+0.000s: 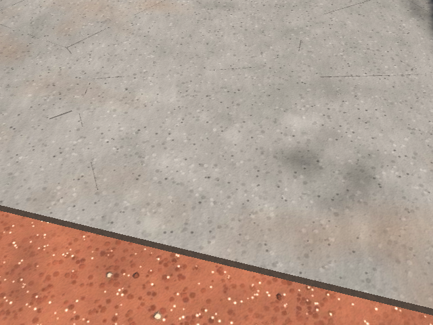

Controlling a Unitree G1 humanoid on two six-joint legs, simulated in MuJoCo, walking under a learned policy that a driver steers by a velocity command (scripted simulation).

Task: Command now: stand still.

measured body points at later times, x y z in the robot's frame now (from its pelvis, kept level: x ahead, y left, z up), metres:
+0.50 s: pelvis +0.00 +0.00 +0.00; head +0.01 +0.00 +0.45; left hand +0.04 +0.26 -0.15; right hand +0.08 -0.26 -0.14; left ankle +0.02 +0.11 -0.74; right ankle -0.02 -0.13 -0.74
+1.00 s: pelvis +0.00 -0.01 +0.00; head +0.01 +0.00 +0.45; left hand +0.00 +0.24 -0.15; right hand +0.05 -0.26 -0.15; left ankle +0.02 +0.11 -0.74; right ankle -0.02 -0.13 -0.74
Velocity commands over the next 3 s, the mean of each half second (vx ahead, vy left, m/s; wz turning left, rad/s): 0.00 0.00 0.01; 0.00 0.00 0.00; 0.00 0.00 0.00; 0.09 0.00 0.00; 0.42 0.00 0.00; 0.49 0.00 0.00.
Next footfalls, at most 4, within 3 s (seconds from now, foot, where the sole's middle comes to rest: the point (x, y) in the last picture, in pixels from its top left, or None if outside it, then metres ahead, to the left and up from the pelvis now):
2.48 right None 0.46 -0.12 -0.77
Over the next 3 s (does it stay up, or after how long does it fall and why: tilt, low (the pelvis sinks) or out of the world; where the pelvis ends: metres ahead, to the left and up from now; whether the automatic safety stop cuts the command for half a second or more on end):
stays up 0.57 -0.01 0.00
